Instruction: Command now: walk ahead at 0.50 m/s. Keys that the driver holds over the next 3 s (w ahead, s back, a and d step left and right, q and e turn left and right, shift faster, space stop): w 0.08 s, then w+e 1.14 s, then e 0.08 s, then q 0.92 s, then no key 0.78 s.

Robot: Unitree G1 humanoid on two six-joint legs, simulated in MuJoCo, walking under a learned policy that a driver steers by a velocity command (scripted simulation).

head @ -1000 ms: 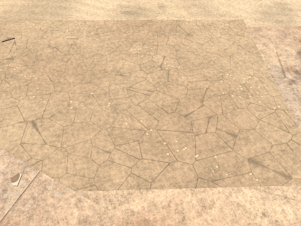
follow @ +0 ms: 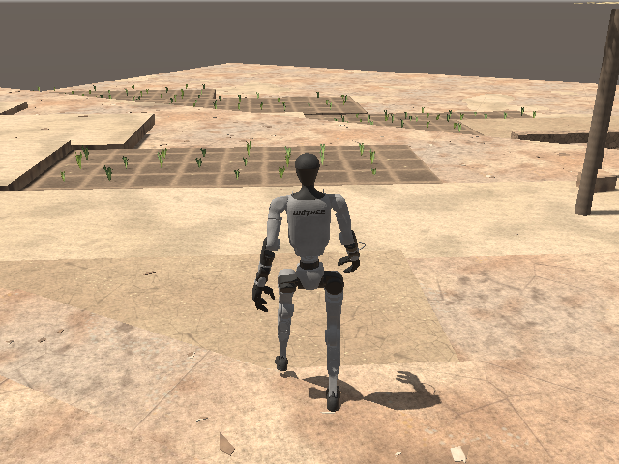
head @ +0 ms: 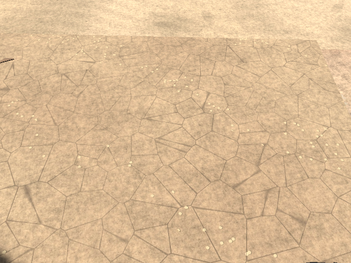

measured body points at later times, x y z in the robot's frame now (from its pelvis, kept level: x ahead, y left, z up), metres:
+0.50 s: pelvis +0.29 +0.07 -0.10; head +0.30 +0.07 +0.35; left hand +0.47 +0.29 -0.22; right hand +0.23 -0.18 -0.24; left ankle +0.22 +0.16 -0.83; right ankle +0.44 -0.13 -0.77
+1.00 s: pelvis +0.56 -0.05 -0.17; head +0.59 -0.07 +0.28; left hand +0.74 +0.17 -0.29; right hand +0.61 -0.36 -0.27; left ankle +0.79 +0.06 -0.85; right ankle +0.50 -0.10 -0.91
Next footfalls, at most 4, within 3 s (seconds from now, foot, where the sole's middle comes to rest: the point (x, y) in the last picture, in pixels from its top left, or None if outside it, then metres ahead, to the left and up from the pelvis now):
0.14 left None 0.26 0.16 -0.86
0.70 right None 0.54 -0.11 -0.94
1.14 left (204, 200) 0.86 -0.04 -0.94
1.58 right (263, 214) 0.81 -0.32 -0.94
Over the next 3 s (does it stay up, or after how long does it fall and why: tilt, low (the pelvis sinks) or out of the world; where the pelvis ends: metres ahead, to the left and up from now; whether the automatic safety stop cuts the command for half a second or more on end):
stays up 0.83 -0.13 -0.17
